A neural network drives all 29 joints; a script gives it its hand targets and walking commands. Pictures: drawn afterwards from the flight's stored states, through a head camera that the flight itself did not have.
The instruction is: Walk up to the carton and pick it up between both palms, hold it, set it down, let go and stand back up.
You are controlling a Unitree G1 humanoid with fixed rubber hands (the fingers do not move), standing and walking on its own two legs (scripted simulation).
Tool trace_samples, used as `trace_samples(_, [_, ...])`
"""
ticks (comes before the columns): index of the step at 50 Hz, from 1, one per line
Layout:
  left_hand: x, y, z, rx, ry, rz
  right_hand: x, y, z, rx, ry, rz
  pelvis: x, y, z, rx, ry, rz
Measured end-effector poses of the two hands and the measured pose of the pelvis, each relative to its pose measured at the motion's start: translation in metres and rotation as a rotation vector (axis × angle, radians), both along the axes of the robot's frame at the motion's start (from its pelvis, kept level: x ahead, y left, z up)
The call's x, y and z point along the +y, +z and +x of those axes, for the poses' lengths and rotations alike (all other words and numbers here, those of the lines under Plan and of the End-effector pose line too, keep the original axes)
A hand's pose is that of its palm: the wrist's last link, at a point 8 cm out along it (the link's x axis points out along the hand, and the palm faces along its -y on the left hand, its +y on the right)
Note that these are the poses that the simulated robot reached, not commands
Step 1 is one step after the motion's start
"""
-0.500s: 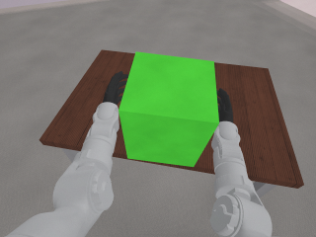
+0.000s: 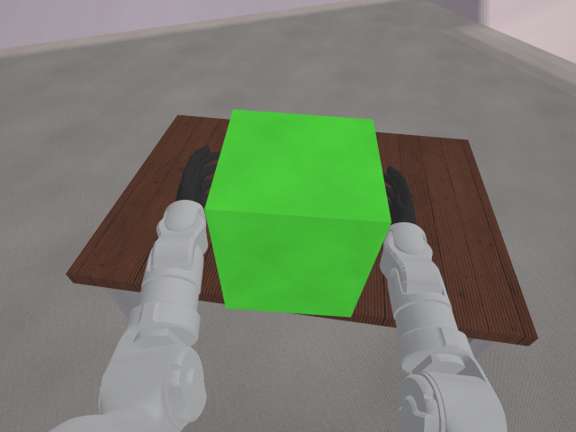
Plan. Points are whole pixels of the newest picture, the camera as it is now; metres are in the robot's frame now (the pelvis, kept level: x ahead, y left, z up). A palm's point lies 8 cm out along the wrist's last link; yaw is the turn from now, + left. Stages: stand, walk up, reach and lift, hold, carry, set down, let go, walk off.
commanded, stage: reach and lift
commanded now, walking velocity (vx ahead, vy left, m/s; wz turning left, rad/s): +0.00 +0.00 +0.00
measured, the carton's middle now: (295, 219) +0.41 +0.00 +0.08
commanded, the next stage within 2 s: hold in 1.84 s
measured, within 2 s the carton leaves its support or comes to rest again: neither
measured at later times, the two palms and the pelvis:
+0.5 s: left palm (187, 186) +0.37 +0.14 +0.18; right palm (417, 205) +0.36 -0.16 +0.16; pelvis -0.02 -0.01 +0.00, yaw +0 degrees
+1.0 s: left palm (177, 181) +0.35 +0.14 +0.21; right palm (424, 204) +0.35 -0.16 +0.18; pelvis -0.02 -0.01 +0.00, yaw -1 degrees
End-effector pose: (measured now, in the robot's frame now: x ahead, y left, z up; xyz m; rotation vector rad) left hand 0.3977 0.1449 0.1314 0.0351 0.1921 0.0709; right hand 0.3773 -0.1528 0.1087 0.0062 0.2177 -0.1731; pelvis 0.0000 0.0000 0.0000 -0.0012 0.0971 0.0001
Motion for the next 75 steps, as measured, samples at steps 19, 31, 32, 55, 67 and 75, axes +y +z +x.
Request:
trace_samples(19, [-0.008,0.036,-0.02,0.0,0.031,-0.008,-0.009,0.031,-0.012,0.001,0.019,0.019,-0.009,0.0,-0.016,-0.039,-0.005,0.003])
trace_samples(31, [-0.008,0.059,-0.032,-0.014,0.054,-0.021,-0.008,0.054,-0.018,-0.014,0.035,0.026,-0.015,0.001,-0.021,-0.076,-0.007,0.004])
trace_samples(32, [-0.008,0.059,-0.034,-0.01,0.055,-0.021,-0.008,0.054,-0.019,-0.011,0.036,0.029,-0.016,0.001,-0.021,-0.081,-0.007,0.004])
trace_samples(55, [-0.009,0.083,-0.05,-0.009,0.067,-0.044,-0.008,0.069,-0.031,-0.023,0.042,0.061,-0.014,0.0,-0.019,-0.149,-0.013,0.003])
trace_samples(67, [-0.008,0.09,-0.047,-0.014,0.067,-0.048,-0.007,0.075,-0.027,-0.034,0.044,0.063,-0.011,0.0,-0.013,-0.169,-0.017,-0.001])
trace_samples(75, [-0.006,0.095,-0.052,-0.032,0.067,-0.053,-0.006,0.083,-0.031,-0.06,0.046,0.057,-0.01,0.0,-0.012,-0.186,-0.014,-0.002])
